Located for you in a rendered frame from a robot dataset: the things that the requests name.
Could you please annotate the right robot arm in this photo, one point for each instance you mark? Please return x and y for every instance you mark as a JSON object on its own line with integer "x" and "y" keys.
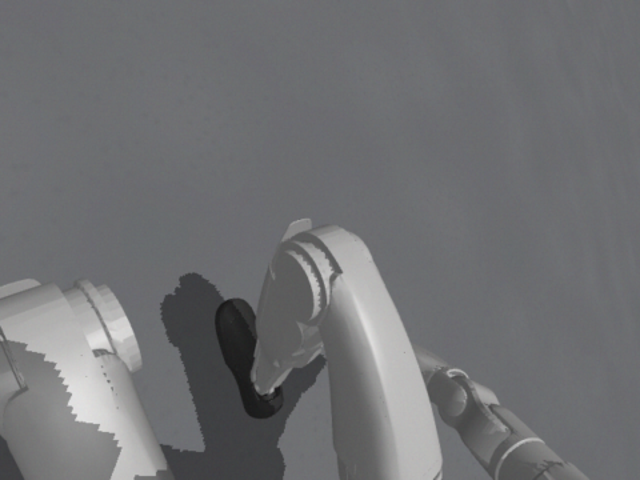
{"x": 505, "y": 447}

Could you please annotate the right robot hand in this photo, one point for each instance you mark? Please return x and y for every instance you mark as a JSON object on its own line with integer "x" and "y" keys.
{"x": 428, "y": 362}

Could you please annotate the right robot foot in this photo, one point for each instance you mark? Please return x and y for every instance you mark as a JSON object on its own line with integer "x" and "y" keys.
{"x": 236, "y": 332}

